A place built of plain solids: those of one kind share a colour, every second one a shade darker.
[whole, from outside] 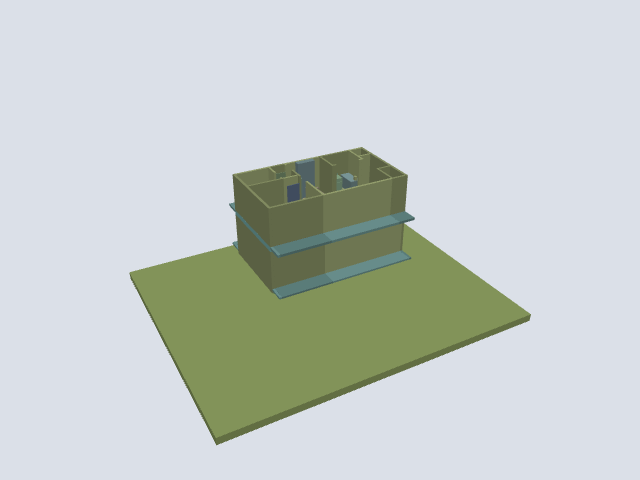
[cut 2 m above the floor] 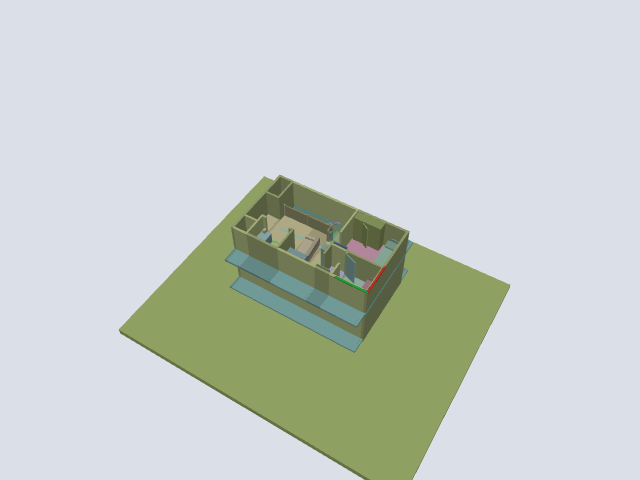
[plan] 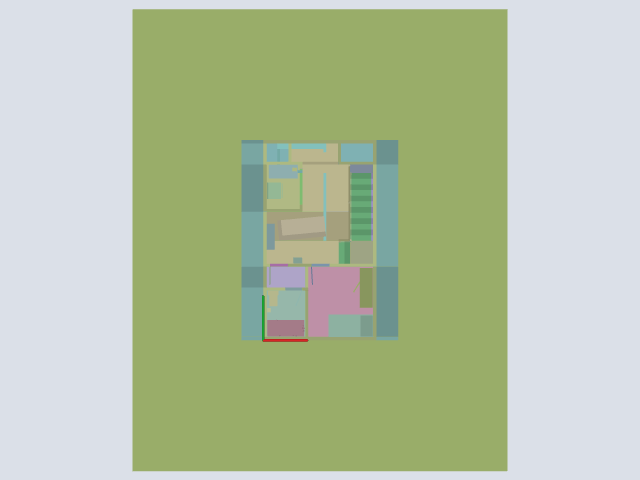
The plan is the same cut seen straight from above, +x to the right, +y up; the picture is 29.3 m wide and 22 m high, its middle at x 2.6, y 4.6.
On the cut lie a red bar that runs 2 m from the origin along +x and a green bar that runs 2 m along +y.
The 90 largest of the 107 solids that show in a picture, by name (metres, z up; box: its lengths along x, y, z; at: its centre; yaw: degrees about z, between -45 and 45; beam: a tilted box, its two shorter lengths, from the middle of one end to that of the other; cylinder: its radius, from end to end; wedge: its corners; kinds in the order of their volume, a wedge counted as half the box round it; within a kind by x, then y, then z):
{
 "under_1": {"box": [17.19, 21.18, 0.5], "at": [2.6, 4.59, -3.57]},
 "wall_1": {"box": [0.16, 2.13, 2.43], "at": [0.08, 1.23, 4.04]},
 "wall_2": {"box": [0.16, 0.96, 2.43], "at": [0.08, 2.9, 4.04]},
 "wall_3": {"box": [0.16, 8.86, 2.83], "at": [0.08, 4.59, 1.12]},
 "wall_4": {"box": [0.16, 2.38, 2.43], "at": [0.08, 4.7, 4.04]},
 "wall_5": {"box": [0.16, 2.04, 2.43], "at": [0.08, 7.04, 4.04]},
 "wall_6": {"box": [0.16, 0.83, 2.43], "at": [0.08, 8.61, 4.04]},
 "wall_7": {"box": [0.31, 0.13, 2.43], "at": [0.15, 3.44, 4.04]},
 "wall_8": {"box": [1.01, 0.13, 2.43], "at": [0.51, 2.35, 4.04]},
 "wall_9": {"box": [1.8, 0.13, 2.43], "at": [0.9, 5.96, 4.04]},
 "wall_10": {"box": [1.8, 0.13, 2.43], "at": [0.9, 8.12, 4.04]},
 "wall_11": {"box": [0.13, 0.83, 2.43], "at": [1.23, 8.61, 4.04]},
 "wall_12": {"box": [1.07, 0.13, 2.43], "at": [1.68, 3.44, 4.04]},
 "wall_13": {"box": [0.13, 0.2, 2.43], "at": [1.74, 6.12, 4.04]},
 "wall_14": {"box": [0.13, 0.2, 2.43], "at": [1.74, 7.96, 4.04]},
 "wall_15": {"box": [0.28, 0.13, 2.43], "at": [1.92, 2.35, 4.04]},
 "wall_16": {"box": [0.13, 2.13, 2.43], "at": [2.0, 1.23, 4.04]},
 "wall_17": {"box": [0.13, 0.96, 2.43], "at": [2.0, 2.9, 4.04]},
 "wall_18": {"box": [5.19, 0.16, 5.56], "at": [2.6, 0.08, 2.48]},
 "wall_19": {"box": [5.19, 0.16, 5.56], "at": [2.6, 9.1, 2.48]},
 "wall_20": {"box": [0.13, 0.83, 2.43], "at": [3.5, 8.61, 4.04]},
 "wall_21": {"box": [2.15, 0.13, 2.43], "at": [4.12, 3.44, 4.04]},
 "wall_22": {"box": [1.86, 0.13, 2.83], "at": [4.26, 3.44, 1.12]},
 "wall_23": {"box": [1.76, 0.13, 2.43], "at": [4.31, 8.12, 4.04]},
 "wall_24": {"box": [0.16, 3.22, 5.56], "at": [5.11, 1.77, 2.48]},
 "wall_25": {"box": [0.16, 4.55, 2.43], "at": [5.11, 5.79, 4.04]},
 "wall_26": {"box": [0.16, 5.51, 2.83], "at": [5.11, 6.26, 1.12]},
 "wall_27": {"box": [0.16, 0.83, 2.43], "at": [5.11, 8.61, 4.04]},
 "stair_1": {"box": [0.26, 1.05, 2.95], "at": [3.59, 4.03, 1.18]},
 "stair_2": {"box": [0.52, 1.05, 2.78], "at": [3.72, 4.03, 1.09]},
 "stair_3": {"box": [1.05, 0.26, 2.42], "at": [4.51, 4.69, 0.91]},
 "stair_4": {"box": [1.05, 0.52, 2.25], "at": [4.51, 4.82, 0.82]},
 "stair_5": {"box": [1.05, 0.78, 2.07], "at": [4.51, 4.95, 0.73]},
 "stair_6": {"box": [1.05, 1.04, 1.89], "at": [4.51, 5.08, 0.65]},
 "stair_7": {"box": [1.05, 1.29, 1.72], "at": [4.51, 5.21, 0.56]},
 "stair_8": {"box": [1.05, 1.55, 1.54], "at": [4.51, 5.34, 0.47]},
 "stair_9": {"box": [1.05, 1.81, 1.36], "at": [4.51, 5.47, 0.38]},
 "stair_10": {"box": [1.05, 2.07, 1.18], "at": [4.51, 5.6, 0.29]},
 "stair_11": {"box": [1.05, 2.33, 1.01], "at": [4.51, 5.73, 0.2]},
 "stair_12": {"box": [1.05, 2.59, 0.83], "at": [4.51, 5.86, 0.12]},
 "stair_13": {"box": [1.05, 2.85, 0.65], "at": [4.51, 5.98, 0.03]},
 "stair_14": {"box": [1.05, 3.11, 0.48], "at": [4.51, 6.11, -0.06]},
 "upper_floor_next_1": {"box": [1.0, 2.13, 0.16], "at": [-0.5, 1.23, 2.75]},
 "upper_floor_next_2": {"box": [1.0, 0.96, 0.16], "at": [-0.5, 2.9, 2.75]},
 "upper_floor_next_3": {"box": [1.0, 8.86, 0.12], "at": [-0.5, 4.59, -0.06]},
 "upper_floor_next_4": {"box": [1.0, 2.38, 0.16], "at": [-0.5, 4.7, 2.75]},
 "upper_floor_next_5": {"box": [1.0, 2.04, 0.16], "at": [-0.5, 7.04, 2.75]},
 "upper_floor_next_6": {"box": [1.0, 0.83, 0.16], "at": [-0.5, 8.61, 2.75]},
 "upper_floor_next_7": {"box": [1.0, 3.22, 0.12], "at": [5.69, 1.77, -0.06]},
 "upper_floor_next_8": {"box": [1.0, 3.22, 0.16], "at": [5.69, 1.77, 2.75]},
 "upper_floor_next_9": {"box": [1.0, 4.55, 0.16], "at": [5.69, 5.79, 2.75]},
 "upper_floor_next_10": {"box": [1.0, 5.51, 0.12], "at": [5.69, 6.26, -0.06]},
 "upper_floor_next_11": {"box": [1.0, 0.83, 0.16], "at": [5.69, 8.61, 2.75]},
 "stair_landing_1": {"box": [1.05, 1.05, 2.6], "at": [4.51, 4.03, 1.0]},
 "upper_floor_living_1": {"box": [3.3, 1.05, 0.16], "at": [1.81, 4.04, 2.75]},
 "upper_floor_living_2": {"box": [3.82, 1.33, 0.16], "at": [2.07, 5.22, 2.75]},
 "upper_floor_living_3": {"box": [2.14, 0.83, 0.16], "at": [2.36, 8.61, 2.75]},
 "upper_floor_living_4": {"box": [1.63, 0.13, 0.16], "at": [2.62, 8.12, 2.75]},
 "upper_floor_living_5": {"box": [2.18, 2.17, 0.16], "at": [2.89, 6.97, 2.75]},
 "wardrobe_1": {"box": [0.06, 0.58, 1.76], "at": [4.29, 2.45, 3.82], "yaw": -31.8},
 "wardrobe_2": {"box": [0.6, 1.82, 2.0], "at": [4.72, 2.41, 3.83]},
 "upper_floor_bedroom_1": {"box": [2.97, 3.22, 0.16], "at": [3.54, 1.77, 2.75]},
 "floor_lobby_1": {"box": [2.14, 1.35, 0.5], "at": [3.96, 8.34, -0.25]},
 "fixture_breast_living_1": {"box": [0.37, 1.2, 2.48], "at": [0.34, 4.75, 4.02]},
 "child_bed_1": {"box": [2.06, 1.06, 0.4], "at": [4.02, 0.66, 3.21]},
 "child_bed_2": {"box": [0.55, 0.96, 0.2], "at": [4.72, 0.66, 3.41]},
 "floor_wc_1": {"box": [1.99, 0.97, 0.5], "at": [1.76, 8.29, -0.25]},
 "wall_band_1": {"box": [0.13, 0.97, 0.31], "at": [0.7, 8.29, 2.68]},
 "wall_band_2": {"box": [2.25, 0.25, 0.31], "at": [1.76, 8.89, 2.68]},
 "wall_band_3": {"box": [5.19, 0.16, 0.31], "at": [2.6, 0.08, 2.68]},
 "wall_band_4": {"box": [0.13, 3.11, 0.31], "at": [2.83, 6.11, 2.68]},
 "wall_band_5": {"box": [0.16, 5.51, 0.31], "at": [5.11, 6.26, 2.68]},
 "sofa_1": {"box": [2.16, 0.93, 0.34], "at": [1.76, 5.13, 3.11], "yaw": 5.4},
 "sofa_2": {"box": [2.16, 0.23, 0.39], "at": [1.79, 4.77, 3.48], "yaw": 5.4},
 "counter_run_1": {"box": [1.33, 0.64, 0.038], "at": [0.92, 7.73, 3.73]},
 "counter_run_2": {"box": [1.33, 0.61, 0.78], "at": [0.92, 7.75, 3.32]},
 "upper_floor_shower_1": {"box": [1.77, 2.13, 0.16], "at": [1.04, 1.23, 2.75]},
 "bathtub_1": {"box": [1.7, 0.76, 0.42], "at": [1.03, 0.55, 3.04]},
 "upper_floor_kitchen_1": {"box": [1.51, 2.04, 0.16], "at": [0.92, 7.04, 2.75]},
 "range_flat_1": {"box": [0.65, 0.76, 0.94], "at": [0.49, 6.86, 3.3]},
 "upper_floor_1": {"box": [1.0, 0.83, 0.16], "at": [0.66, 8.61, 2.75]},
 "upper_floor_2": {"box": [1.47, 0.83, 0.16], "at": [4.29, 8.61, 2.75]},
 "upper_floor_inner_1": {"box": [1.77, 0.96, 0.16], "at": [1.04, 2.9, 2.75]},
 "stair_guard_1": {"box": [0.08, 3.5, 0.95], "at": [3.94, 6.31, 3.31]},
 "billy_1": {"box": [0.42, 0.28, 2.02], "at": [1.58, 3.66, 3.84]},
 "wall_foot_1": {"box": [0.16, 3.22, 0.17], "at": [5.11, 1.77, 2.76]},
 "leaf_bedroom_door_1": {"box": [0.05, 0.83, 1.98], "at": [2.23, 2.97, 3.82], "yaw": 3.0},
 "leaf_inner_door_1": {"box": [0.05, 0.83, 1.98], "at": [0.31, 2.96, 3.82]},
 "leaf_shower_door_1": {"box": [0.05, 0.77, 1.98], "at": [1.64, 1.93, 3.82], "yaw": -22.0},
 "upper_floor_gap_living_kitchen_1": {"box": [0.13, 1.64, 0.16], "at": [1.74, 7.04, 2.75]}
}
